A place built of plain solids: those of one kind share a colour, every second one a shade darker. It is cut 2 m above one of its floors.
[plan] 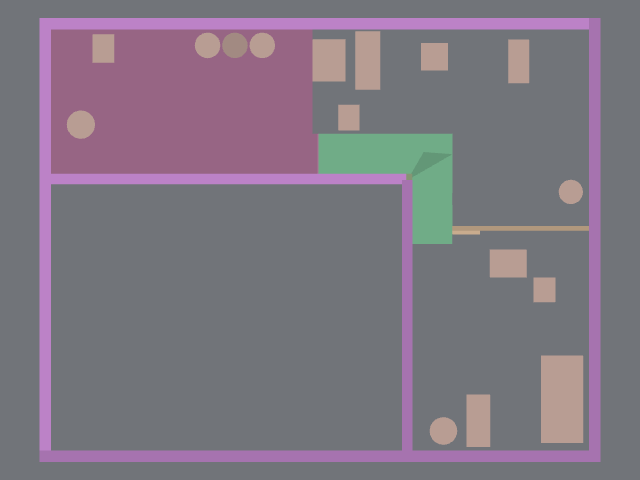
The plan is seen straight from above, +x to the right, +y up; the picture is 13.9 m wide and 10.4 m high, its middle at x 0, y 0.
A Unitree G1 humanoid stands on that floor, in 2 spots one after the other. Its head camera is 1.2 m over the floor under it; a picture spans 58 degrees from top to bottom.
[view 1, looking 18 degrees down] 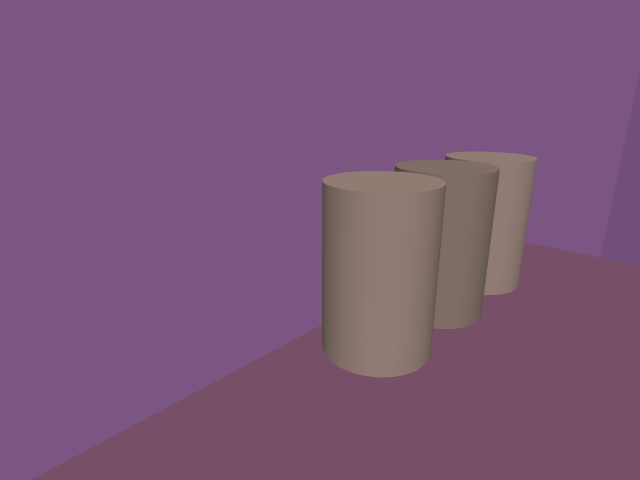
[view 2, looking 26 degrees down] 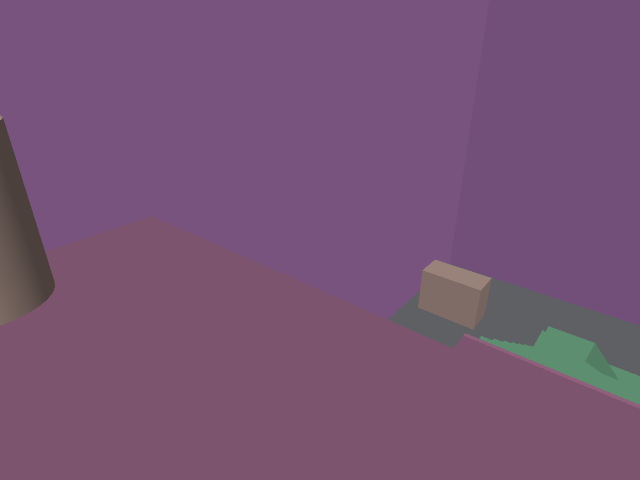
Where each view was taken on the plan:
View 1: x -4.06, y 3.10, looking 43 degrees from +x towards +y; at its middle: wall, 2.26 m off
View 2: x -1.62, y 1.83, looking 39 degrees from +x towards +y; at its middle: wall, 4.82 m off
